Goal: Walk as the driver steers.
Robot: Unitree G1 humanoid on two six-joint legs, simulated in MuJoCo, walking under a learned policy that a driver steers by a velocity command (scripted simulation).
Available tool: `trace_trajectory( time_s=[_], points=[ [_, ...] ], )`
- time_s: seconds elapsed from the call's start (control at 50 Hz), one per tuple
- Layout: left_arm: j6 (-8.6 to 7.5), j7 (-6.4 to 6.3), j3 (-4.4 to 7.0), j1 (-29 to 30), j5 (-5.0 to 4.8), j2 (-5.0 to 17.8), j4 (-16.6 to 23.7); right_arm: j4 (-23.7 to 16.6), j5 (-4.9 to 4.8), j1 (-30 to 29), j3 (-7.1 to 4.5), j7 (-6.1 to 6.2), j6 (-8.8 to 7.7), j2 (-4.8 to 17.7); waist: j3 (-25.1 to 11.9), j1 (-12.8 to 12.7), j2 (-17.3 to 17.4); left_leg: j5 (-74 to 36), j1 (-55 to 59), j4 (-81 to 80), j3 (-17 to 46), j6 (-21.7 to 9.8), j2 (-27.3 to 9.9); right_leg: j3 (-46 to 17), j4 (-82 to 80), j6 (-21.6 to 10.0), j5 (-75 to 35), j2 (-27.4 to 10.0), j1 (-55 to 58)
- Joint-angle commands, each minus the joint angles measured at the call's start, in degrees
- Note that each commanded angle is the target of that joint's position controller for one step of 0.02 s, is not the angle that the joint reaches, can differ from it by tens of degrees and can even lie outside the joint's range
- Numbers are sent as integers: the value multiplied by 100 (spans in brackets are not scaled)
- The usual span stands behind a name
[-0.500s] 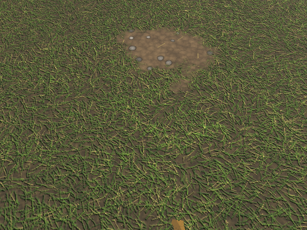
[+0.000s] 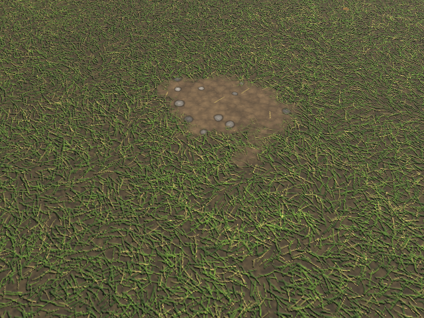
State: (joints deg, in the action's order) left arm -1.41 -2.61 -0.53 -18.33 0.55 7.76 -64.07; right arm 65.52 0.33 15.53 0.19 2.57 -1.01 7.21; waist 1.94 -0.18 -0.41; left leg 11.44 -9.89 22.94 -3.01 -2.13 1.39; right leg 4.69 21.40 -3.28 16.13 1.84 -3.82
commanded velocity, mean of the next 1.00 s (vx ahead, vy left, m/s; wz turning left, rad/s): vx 0.37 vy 0.00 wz -0.23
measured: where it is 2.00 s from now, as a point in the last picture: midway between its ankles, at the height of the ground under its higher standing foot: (269, 220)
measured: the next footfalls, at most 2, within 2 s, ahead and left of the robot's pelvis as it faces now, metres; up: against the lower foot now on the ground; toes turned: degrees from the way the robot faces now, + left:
left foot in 0.42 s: +0.19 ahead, +0.14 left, +0.00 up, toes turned +4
right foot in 0.94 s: +0.48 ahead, -0.05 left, +0.00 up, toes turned -20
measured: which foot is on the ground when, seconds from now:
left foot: down 0.00-0.18, up 0.20-0.40, down 0.42-0.94, up 0.96-1.00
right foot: down 0.00-0.44, up 0.46-0.92, down 0.94-1.00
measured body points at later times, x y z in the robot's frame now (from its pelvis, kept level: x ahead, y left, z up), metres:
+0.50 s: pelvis +0.12 +0.06 -0.01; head +0.14 +0.08 +0.43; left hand +0.05 +0.29 -0.17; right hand +0.18 -0.19 -0.15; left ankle +0.15 +0.14 -0.74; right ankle -0.01 -0.06 -0.67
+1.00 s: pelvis +0.37 +0.02 -0.03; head +0.41 +0.01 +0.42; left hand +0.57 +0.22 -0.16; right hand +0.28 -0.21 -0.18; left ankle +0.21 +0.16 -0.64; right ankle +0.44 -0.03 -0.74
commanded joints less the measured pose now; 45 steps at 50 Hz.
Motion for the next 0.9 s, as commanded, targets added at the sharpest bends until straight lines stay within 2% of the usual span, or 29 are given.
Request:
trace_trajectory(
  time_s=[0.02,0.06,0.1,0.12,0.16,0.18,0.2,0.22,0.26,0.3,0.34,0.36,0.38,0.4,0.42,0.44,0.46,0.48,0.5,0.52,0.54,0.58,0.64,0.68,0.74,0.8,0.86,0.88,0.9],
  points=[
    [5,-27,40,-521,-4,315,-42,-16,5,356,-59,19,-21,442,151,-21,26,-1468,175,-302,783,-156,-753,-659,-348,-48,-1186,-761,-273],
    [10,-27,31,-590,5,293,-93,40,15,444,-50,17,-14,406,60,-26,21,-1013,220,-341,748,-177,-690,-640,-387,-65,-760,-724,-237],
    [28,-6,103,-685,34,425,-120,47,36,497,-121,-7,21,522,215,-43,-33,576,-11,-119,612,-318,-428,-603,-245,-228,634,-559,-409],
    [37,15,136,-707,45,479,-95,16,53,498,-158,-36,37,556,436,-60,-125,1454,-309,11,595,-400,-342,-749,-261,-358,1424,-590,-618],
    [19,48,188,-943,19,564,-70,-157,66,308,-158,-107,4,452,996,-202,-336,2169,-1240,410,556,-461,-215,-1380,-572,-647,2511,-940,-689],
    [-7,47,233,-1189,9,673,-118,-293,86,107,-133,-148,-43,319,1141,-315,-580,1922,-1715,906,300,-424,-66,-1896,-893,-841,2777,-1294,-446],
    [-32,40,301,-1357,20,842,-174,-452,149,-116,-115,-191,-99,227,1266,-363,-807,1472,-2125,1431,-90,-369,-39,-2429,-1212,-1082,2827,-1781,-203],
    [-67,46,334,-1404,51,882,-189,-608,198,-346,-133,-223,-160,300,1374,-401,-750,1267,-2432,1724,-145,-356,-199,-2719,-1321,-1253,2450,-2089,-74],
    [-160,75,364,-1492,136,888,-193,-833,154,-593,-220,-283,-261,510,1252,-422,-497,1461,-2925,2215,30,-335,-388,-2753,-1316,-1368,1394,-2256,407],
    [-238,89,377,-1401,137,888,-157,-975,81,-660,-276,-342,-326,557,1075,-322,-344,1335,-2897,2113,75,-289,-491,-2308,-1236,-1222,565,-2123,621],
    [-283,105,382,-1160,105,902,-87,-1051,28,-594,-308,-393,-337,501,933,-147,-378,900,-2133,1679,-108,-249,-358,-1737,-1129,-987,18,-1828,218],
    [-293,115,386,-967,69,925,-41,-1009,18,-347,-318,-412,-329,431,860,42,-399,571,-1428,1365,-275,-252,-223,-1394,-963,-853,-193,-1642,-225],
    [-304,132,385,-737,21,944,16,-855,5,146,-339,-415,-321,363,738,322,-364,234,-371,985,-478,-274,3,-1003,-606,-695,-564,-1393,-855],
    [-337,155,371,-708,24,939,34,-591,4,849,-434,-383,-314,485,469,595,-184,201,746,813,-543,-313,259,-678,130,-552,-1378,-1118,-1359],
    [-378,192,315,-687,26,803,75,-376,83,1711,-584,-305,-345,866,59,983,396,644,1833,402,217,-469,-280,-240,1571,-336,-1638,-721,-2030],
    [-380,228,195,-770,-30,347,359,-346,180,2471,-722,-236,-357,1542,-502,1097,1794,2287,2382,-978,3023,-970,-2078,295,3820,-27,418,11,-3001],
    [-328,259,299,-532,87,611,457,-322,129,2143,-647,-216,-263,1363,-289,815,1293,2659,1707,-1556,4097,-1194,-2432,-513,4912,-176,1274,-12,-3341],
    [-290,297,301,-330,103,557,562,-563,114,1308,-586,-210,-244,1237,276,416,610,2758,1072,-1435,3375,-1077,-2394,-719,5191,-284,784,-395,-3533],
    [-298,332,291,-247,73,478,573,-730,84,768,-522,-239,-285,1035,496,252,216,2071,565,-1525,2662,-924,-2164,-788,4981,-306,287,-568,-3388],
    [-281,337,307,-348,53,386,538,-784,80,524,-466,-242,-338,916,543,54,177,1418,300,-1580,2050,-743,-1922,-777,4755,-300,56,-661,-3147],
    [-224,345,326,-480,103,373,510,-768,76,473,-395,-219,-390,735,507,-71,248,826,174,-1599,1557,-620,-1740,-759,4591,-249,-67,-717,-2959],
    [-117,379,369,-468,119,384,548,-685,91,715,-349,-172,-477,685,421,-121,283,-157,310,-1568,944,-568,-1621,-656,4556,-198,-307,-658,-3001],
    [-22,422,406,176,93,396,826,-615,92,1018,-334,-133,-541,758,485,-82,296,-1121,643,-1559,325,-530,-1569,-520,4319,-161,-725,-668,-3626],
    [-11,455,400,708,86,378,1059,-617,103,1111,-306,-118,-557,707,564,-15,333,-1594,710,-1562,-17,-512,-1505,-380,3850,-126,-1032,-638,-3851],
    [-33,514,342,1416,82,288,1370,-618,89,1135,-280,-86,-576,682,678,69,411,-2155,686,-1526,-513,-471,-1384,-45,2627,-103,-1460,-542,-3594],
    [-35,553,323,1880,92,321,1619,-546,73,1326,-312,-38,-576,828,695,146,423,-2925,1024,-1401,-803,-449,-1505,340,1761,-254,-1460,-399,-3211],
    [-37,512,411,1545,114,511,1593,-538,75,1285,-370,24,-541,1033,322,-91,585,-5336,1566,-479,-1120,-359,-1591,644,1534,-602,-977,11,-2537],
    [-36,491,461,1152,122,604,1497,-566,97,1207,-402,42,-501,1115,88,-277,688,-5977,1671,136,-1191,-361,-1621,696,1553,-747,-682,181,-2166],
    [-42,477,527,648,132,730,1358,-630,113,1120,-439,32,-452,1210,-214,-481,757,-6119,1644,968,-1192,-404,-1658,678,1452,-894,-424,325,-1646]
  ],
)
